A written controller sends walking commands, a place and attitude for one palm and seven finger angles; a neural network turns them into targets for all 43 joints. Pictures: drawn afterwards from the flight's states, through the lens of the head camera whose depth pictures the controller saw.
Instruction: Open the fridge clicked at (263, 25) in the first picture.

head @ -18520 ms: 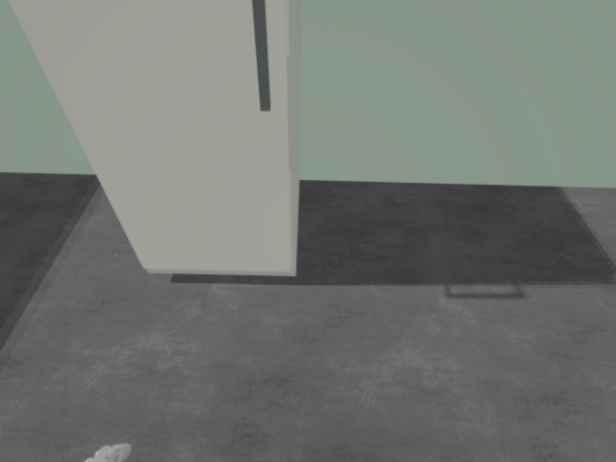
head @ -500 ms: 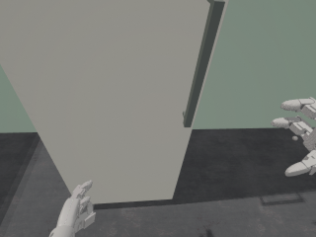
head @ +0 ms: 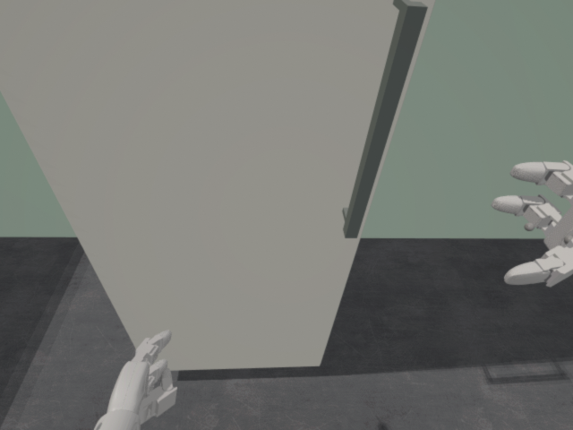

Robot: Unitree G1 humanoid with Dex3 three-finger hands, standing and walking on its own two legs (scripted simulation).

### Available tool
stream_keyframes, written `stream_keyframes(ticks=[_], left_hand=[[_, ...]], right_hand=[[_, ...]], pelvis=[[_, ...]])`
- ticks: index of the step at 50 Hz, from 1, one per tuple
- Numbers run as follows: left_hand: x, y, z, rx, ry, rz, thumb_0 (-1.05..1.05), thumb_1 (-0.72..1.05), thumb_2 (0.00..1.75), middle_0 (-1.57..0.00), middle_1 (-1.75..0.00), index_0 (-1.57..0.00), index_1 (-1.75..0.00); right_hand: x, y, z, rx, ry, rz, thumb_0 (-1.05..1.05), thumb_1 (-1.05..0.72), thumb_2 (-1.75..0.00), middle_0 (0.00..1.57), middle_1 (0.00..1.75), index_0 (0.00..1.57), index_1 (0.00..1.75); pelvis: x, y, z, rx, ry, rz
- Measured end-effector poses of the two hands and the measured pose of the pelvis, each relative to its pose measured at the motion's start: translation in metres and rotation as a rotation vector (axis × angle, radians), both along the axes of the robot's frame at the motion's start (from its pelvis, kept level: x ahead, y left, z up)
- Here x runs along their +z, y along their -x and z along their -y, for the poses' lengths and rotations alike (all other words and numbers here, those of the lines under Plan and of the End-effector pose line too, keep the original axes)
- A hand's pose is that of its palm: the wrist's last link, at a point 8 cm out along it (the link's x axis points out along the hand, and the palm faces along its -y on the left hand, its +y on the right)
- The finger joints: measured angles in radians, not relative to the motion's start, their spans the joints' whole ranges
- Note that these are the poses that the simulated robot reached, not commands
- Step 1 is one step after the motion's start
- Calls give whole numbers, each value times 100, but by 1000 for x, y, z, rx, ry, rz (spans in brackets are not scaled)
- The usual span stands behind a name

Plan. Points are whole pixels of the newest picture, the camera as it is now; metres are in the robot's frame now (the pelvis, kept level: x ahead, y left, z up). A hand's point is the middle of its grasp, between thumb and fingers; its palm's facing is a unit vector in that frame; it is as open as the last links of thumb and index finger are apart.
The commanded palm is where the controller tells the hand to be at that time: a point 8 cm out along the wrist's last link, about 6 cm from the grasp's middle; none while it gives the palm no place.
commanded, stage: move the hooked fingers beside the handle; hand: right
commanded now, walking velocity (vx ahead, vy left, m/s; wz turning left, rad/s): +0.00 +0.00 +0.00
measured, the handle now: (370, 139) +0.47 -0.09 +0.21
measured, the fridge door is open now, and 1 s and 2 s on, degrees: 0 0 0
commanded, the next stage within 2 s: none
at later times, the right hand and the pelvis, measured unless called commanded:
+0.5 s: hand (471, 214) +0.33 -0.20 +0.20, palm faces -0.05 +1.00 -0.05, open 14.0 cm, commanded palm +0.32 -0.25 +0.21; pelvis +0.00 +0.00 +0.00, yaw +0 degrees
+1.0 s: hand (427, 178) +0.40 -0.16 +0.20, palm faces -0.04 +1.00 -0.02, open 14.0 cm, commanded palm +0.37 -0.21 +0.20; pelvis +0.01 +0.01 +0.00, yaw +1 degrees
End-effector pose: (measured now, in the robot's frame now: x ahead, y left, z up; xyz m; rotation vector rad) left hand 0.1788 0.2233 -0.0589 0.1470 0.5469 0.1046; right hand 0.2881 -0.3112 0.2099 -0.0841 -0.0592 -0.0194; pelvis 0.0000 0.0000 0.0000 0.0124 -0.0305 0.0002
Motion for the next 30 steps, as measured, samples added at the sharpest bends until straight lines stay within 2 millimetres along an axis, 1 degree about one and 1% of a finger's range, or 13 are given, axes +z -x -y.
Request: stream_keyframes(ticks=[2,5,8,10,14,18,20,23,26,30], left_hand=[[-2,1,0,3,4,-12,1,91,89,-20,-30,-20,-29],[-6,2,0,2,-3,-29,1,91,89,-20,-30,-20,-29],[-6,2,3,-5,-16,-39,1,91,89,-20,-30,-20,-29],[-5,1,5,-9,-18,-38,1,91,89,-20,-30,-20,-29],[-3,-2,9,-9,-5,-30,2,91,89,-20,-30,-20,-29],[-3,-3,10,-6,9,-36,1,91,89,-20,-30,-20,-29],[-3,-3,9,-6,8,-42,1,91,89,-20,-30,-20,-29],[-4,-2,8,-7,0,-51,1,91,89,-20,-30,-20,-29],[-4,0,5,-3,-9,-59,1,91,89,-20,-30,-20,-29],[-4,4,1,9,-13,-76,1,91,89,-20,-30,-20,-29]], right_hand=[[-7,-2,0,-6,7,-49,-1,50,-30,31,120,30,120],[-14,-1,-11,29,12,-56,-1,50,-30,30,120,30,120],[-11,-1,-29,82,0,11,-1,50,-30,30,120,30,120],[-5,-3,-37,98,-12,56,-1,50,-30,30,120,30,120],[1,-12,-37,64,-16,59,-1,51,-30,31,120,30,120],[-5,-21,-36,29,-20,-17,-1,51,-30,31,120,30,120],[-9,-24,-39,31,-20,-41,-1,51,-30,31,120,30,120],[-11,-25,-49,59,-29,-30,-1,50,-30,30,120,30,120],[-8,-28,-57,78,-39,9,-1,50,-30,30,120,30,120],[-5,-38,-59,57,-47,13,-1,51,-30,31,120,30,120]], pelvis=[[0,0,2,1,0,-5],[0,0,4,-3,0,-7],[0,-1,5,-8,0,-2],[1,-2,5,-7,2,1],[2,-2,5,-5,4,5],[2,-1,5,-6,5,2],[2,0,5,-8,5,2],[2,0,4,-7,6,3],[3,0,3,-5,6,6],[3,0,1,-5,7,7]])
